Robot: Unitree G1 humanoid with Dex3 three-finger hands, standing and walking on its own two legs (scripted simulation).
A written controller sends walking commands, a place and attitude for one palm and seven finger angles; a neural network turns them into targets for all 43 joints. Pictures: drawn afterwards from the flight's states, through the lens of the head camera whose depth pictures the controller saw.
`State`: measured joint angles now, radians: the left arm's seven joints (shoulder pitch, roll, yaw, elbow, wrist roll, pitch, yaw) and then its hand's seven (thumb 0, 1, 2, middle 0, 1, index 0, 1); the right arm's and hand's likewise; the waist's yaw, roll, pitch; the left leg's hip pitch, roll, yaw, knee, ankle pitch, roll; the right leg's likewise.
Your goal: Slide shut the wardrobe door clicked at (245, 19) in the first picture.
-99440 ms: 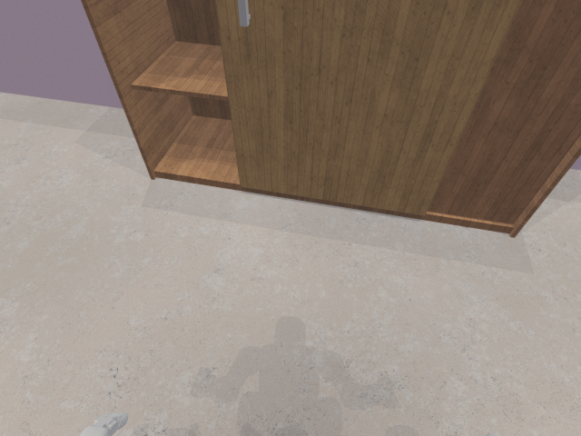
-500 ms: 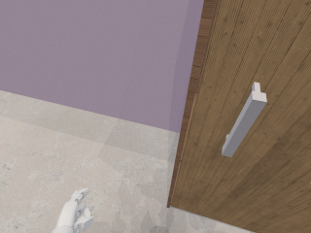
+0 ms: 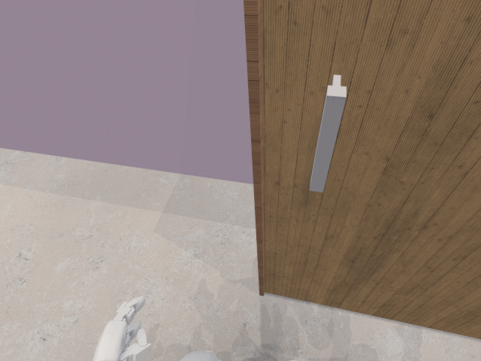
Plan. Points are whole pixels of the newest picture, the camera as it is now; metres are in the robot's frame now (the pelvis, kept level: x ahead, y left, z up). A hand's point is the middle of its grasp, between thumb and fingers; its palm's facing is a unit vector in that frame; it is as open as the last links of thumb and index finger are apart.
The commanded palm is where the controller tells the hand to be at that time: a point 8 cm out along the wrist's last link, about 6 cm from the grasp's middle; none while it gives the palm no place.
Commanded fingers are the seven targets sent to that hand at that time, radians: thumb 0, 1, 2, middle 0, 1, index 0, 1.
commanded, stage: step back with the hand held close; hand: right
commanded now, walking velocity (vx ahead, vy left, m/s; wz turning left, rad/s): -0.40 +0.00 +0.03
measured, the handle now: (325, 138) +0.42 -0.12 +0.15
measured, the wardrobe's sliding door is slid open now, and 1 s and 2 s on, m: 0.00 0.00 0.00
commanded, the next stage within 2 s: stop stepping back and stand still in 0.20 s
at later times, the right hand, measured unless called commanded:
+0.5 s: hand out of the picture +0.11 -0.28 +0.17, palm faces +0.38 +0.81 -0.45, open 7.4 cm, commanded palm +0.04 -0.32 +0.19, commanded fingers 0.00 -0.90 -0.90 0.20 0.30 0.20 0.30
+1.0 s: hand out of the picture +0.05 -0.31 +0.18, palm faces +0.42 +0.83 -0.36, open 7.5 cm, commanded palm -0.02 -0.35 +0.19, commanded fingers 0.00 -0.90 -0.90 0.20 0.30 0.20 0.30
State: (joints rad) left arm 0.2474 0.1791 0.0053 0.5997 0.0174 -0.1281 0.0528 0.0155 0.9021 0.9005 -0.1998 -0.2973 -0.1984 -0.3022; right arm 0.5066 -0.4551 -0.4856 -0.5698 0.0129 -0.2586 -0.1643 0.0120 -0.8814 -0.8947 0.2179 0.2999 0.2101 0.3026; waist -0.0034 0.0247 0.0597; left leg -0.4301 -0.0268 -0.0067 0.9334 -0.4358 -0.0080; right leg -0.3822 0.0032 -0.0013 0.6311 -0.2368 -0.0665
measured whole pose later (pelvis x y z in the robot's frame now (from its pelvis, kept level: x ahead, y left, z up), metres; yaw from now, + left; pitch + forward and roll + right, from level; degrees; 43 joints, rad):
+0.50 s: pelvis -0.11 -0.02 +0.01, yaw +2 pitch -1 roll +2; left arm 0.21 0.19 0.01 0.60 0.00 -0.14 0.07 0.02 0.90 0.90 -0.20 -0.30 -0.20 -0.30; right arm 0.51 -0.48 -0.48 -0.56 0.03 -0.22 -0.15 0.01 -0.88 -0.89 0.22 0.30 0.21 0.30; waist 0.02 0.08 0.07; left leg -0.37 0.00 -0.01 0.78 -0.44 0.00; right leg -0.34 0.02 -0.02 0.54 -0.19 -0.07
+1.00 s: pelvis -0.16 -0.06 +0.01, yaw +1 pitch -4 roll +2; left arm 0.26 0.16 -0.01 0.64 0.01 -0.16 0.05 0.02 0.90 0.90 -0.20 -0.30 -0.20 -0.30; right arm 0.47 -0.43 -0.42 -0.51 0.01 -0.18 -0.15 0.01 -0.89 -0.90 0.21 0.30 0.20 0.30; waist 0.03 0.08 -0.01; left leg -0.33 -0.03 0.06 0.79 -0.44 0.02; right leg -0.23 -0.02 -0.03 0.57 -0.27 -0.03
